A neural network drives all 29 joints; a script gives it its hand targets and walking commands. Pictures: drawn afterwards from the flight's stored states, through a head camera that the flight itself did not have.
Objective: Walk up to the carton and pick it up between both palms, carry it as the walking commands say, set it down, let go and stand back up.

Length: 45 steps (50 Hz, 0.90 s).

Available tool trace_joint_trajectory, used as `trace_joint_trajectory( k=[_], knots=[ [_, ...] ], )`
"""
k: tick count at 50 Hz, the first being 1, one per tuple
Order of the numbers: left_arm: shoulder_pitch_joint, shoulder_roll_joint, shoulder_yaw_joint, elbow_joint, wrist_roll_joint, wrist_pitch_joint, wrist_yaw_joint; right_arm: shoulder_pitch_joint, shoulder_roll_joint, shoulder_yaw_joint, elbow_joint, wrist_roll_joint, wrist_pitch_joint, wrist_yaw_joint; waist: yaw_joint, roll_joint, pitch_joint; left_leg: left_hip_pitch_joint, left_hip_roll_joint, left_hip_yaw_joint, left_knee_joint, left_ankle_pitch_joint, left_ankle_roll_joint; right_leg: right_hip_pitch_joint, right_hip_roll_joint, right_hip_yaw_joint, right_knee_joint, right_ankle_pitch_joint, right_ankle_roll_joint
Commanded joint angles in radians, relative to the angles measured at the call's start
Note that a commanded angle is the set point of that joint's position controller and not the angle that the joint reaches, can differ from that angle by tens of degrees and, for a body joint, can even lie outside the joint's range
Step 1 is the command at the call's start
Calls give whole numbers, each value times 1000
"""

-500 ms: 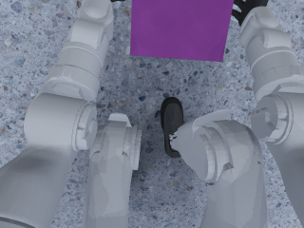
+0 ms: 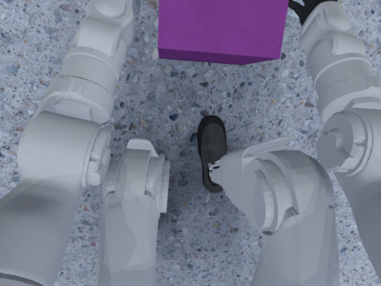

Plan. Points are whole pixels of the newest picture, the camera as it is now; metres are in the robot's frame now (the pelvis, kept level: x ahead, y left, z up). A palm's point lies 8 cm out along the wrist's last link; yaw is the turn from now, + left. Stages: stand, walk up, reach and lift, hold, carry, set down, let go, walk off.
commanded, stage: set down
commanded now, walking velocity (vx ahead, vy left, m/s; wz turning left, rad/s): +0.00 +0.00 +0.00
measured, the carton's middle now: (214, 3) +0.55 -0.09 -0.27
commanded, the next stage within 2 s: let go in 1.88 s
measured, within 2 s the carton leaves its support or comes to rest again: neither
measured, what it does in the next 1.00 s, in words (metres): rises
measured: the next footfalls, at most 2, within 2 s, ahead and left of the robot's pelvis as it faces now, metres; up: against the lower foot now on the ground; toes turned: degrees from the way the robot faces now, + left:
none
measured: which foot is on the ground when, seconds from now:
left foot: down 0.00-1.00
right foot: down 0.00-1.00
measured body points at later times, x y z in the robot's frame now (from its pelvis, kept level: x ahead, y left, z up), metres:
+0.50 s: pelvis -0.01 -0.02 -0.01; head +0.37 -0.01 +0.22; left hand +0.57 +0.10 -0.20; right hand +0.52 -0.29 -0.18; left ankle +0.07 +0.08 -0.32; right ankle +0.17 -0.10 -0.32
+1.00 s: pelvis -0.01 +0.00 +0.07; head +0.36 -0.05 +0.32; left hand +0.60 +0.10 -0.05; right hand +0.51 -0.28 -0.07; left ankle +0.07 +0.08 -0.32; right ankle +0.17 -0.10 -0.32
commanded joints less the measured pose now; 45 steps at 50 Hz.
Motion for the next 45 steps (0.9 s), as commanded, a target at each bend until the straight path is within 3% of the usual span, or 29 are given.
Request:
trace_joint_trajectory(
  k=[1, 8, 12, 19, 24, 29, 33, 37, 41, 45],
  knots=[
    [-385, 79, -16, -144, -35, -30, 15, -80, -53, -9, -90, 12, -42, -22, -92, 206, -1046, 123, 100, -195, -343, 326, -48, 771, 38, 207, -17, 311, 34],
    [-405, 116, -31, -152, -62, -31, 9, -135, -75, 55, -139, 91, -43, -6, -52, 217, -1062, 153, 120, -190, -332, 322, -38, 758, 24, 215, -13, 302, 41],
    [-408, 128, -39, -147, -78, -26, -5, -158, -89, 92, -156, 116, -33, 2, -53, 184, -1073, 135, 130, -188, -316, 297, -31, 798, 21, 222, -11, 304, 45],
    [-405, 176, -13, -130, -73, -17, -20, -161, -116, 101, -137, 128, -14, -1, -44, 187, -1057, 101, 144, -169, -298, 240, -26, 848, 20, 235, -13, 278, 49],
    [-404, 237, 24, -237, -66, -9, -13, -141, -119, 127, -210, 150, 2, -21, -32, 190, -1234, 135, 143, -138, -300, 245, -32, 1036, 20, 251, -30, 338, 44],
    [-389, 255, 35, -312, -82, 27, -3, -78, -137, 102, -277, 168, 46, -40, -54, 230, -1349, 218, 146, -100, -321, 209, -39, 1133, 19, 248, -82, 294, 38],
    [-388, 256, 41, -455, -103, 65, 11, -74, -164, 76, -469, 173, 82, -49, -74, 230, -1564, 353, 135, -81, -352, 234, -38, 1232, 14, 223, -110, 316, 37],
    [-394, 248, 52, -549, -122, 119, 28, -99, -203, 64, -658, 148, 137, -55, -82, 187, -1720, 460, 120, -79, -400, 209, -34, 1305, 17, 202, -146, 268, 41],
    [-362, 290, 114, -535, -125, 177, 54, -137, -284, 6, -847, 66, 203, -78, -102, 59, -1776, 450, 104, -90, -468, 135, -22, 1370, 20, 179, -194, 183, 59],
    [-293, 297, 178, -407, -110, 210, 51, -153, -256, 21, -922, 6, 259, -85, -69, -84, -1699, 319, 91, -96, -543, 75, -7, 1464, 23, 195, -252, 143, 78]
  ],
)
